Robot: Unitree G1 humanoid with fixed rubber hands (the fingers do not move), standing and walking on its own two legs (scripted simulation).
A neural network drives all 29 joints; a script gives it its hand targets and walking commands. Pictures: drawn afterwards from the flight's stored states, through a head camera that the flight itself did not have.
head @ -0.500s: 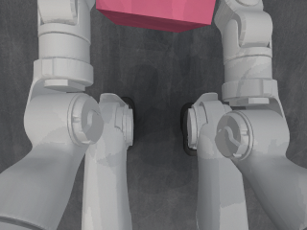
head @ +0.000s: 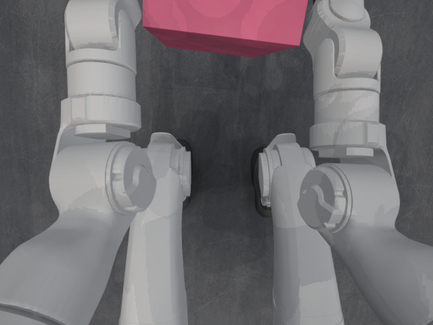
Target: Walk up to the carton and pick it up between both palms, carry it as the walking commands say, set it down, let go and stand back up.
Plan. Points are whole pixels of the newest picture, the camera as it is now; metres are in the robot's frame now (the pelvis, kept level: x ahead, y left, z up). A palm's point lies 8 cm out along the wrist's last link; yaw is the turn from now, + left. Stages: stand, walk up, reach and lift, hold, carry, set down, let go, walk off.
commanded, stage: reach and lift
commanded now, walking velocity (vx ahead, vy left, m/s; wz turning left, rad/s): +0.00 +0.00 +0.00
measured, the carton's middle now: out of the picture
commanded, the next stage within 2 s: none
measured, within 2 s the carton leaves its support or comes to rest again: neither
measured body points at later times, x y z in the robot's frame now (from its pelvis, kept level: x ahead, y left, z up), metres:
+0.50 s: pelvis +0.00 +0.00 +0.05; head +0.32 +0.01 +0.35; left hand +0.55 +0.14 -0.03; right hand +0.53 -0.12 -0.04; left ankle +0.16 +0.12 -0.45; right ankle +0.14 -0.13 -0.45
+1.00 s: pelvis +0.01 +0.00 +0.11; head +0.30 +0.01 +0.44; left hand +0.53 +0.14 +0.04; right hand +0.51 -0.12 +0.03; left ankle +0.16 +0.12 -0.45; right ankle +0.14 -0.13 -0.45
